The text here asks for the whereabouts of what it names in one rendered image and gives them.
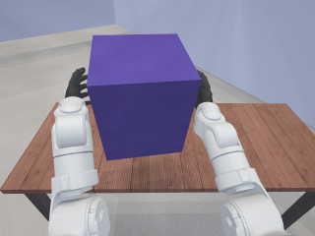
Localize right robot upper arm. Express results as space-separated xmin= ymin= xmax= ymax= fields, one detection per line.
xmin=220 ymin=193 xmax=305 ymax=236

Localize table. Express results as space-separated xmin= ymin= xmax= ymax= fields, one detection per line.
xmin=0 ymin=102 xmax=315 ymax=230

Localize left robot upper arm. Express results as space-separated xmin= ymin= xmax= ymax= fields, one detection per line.
xmin=49 ymin=196 xmax=110 ymax=236

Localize robot right forearm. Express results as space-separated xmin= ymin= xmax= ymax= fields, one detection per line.
xmin=193 ymin=102 xmax=284 ymax=229

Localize carton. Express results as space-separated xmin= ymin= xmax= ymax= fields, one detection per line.
xmin=86 ymin=33 xmax=202 ymax=161

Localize robot left hand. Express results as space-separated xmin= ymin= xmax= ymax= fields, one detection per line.
xmin=65 ymin=67 xmax=91 ymax=105

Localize robot right hand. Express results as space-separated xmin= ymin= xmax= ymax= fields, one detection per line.
xmin=194 ymin=70 xmax=213 ymax=110

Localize robot left forearm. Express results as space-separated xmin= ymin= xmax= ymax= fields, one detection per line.
xmin=48 ymin=96 xmax=98 ymax=236

